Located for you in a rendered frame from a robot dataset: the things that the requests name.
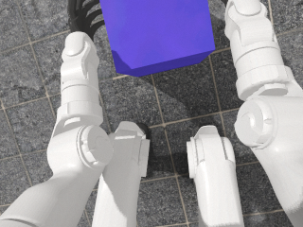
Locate robot thigh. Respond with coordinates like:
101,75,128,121
92,129,151,227
187,132,244,227

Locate robot left hand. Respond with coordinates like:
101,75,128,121
67,0,105,41

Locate right robot thigh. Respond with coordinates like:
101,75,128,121
187,132,244,227

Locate left robot upper arm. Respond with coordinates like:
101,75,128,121
0,124,114,227

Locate left robot thigh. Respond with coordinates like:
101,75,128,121
92,129,151,227

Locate right robot upper arm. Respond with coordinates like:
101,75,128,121
234,96,303,227

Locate right robot forearm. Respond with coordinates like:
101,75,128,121
224,0,303,101

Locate carton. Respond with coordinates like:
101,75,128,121
99,0,216,78

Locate left robot forearm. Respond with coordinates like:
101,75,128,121
49,31,103,142

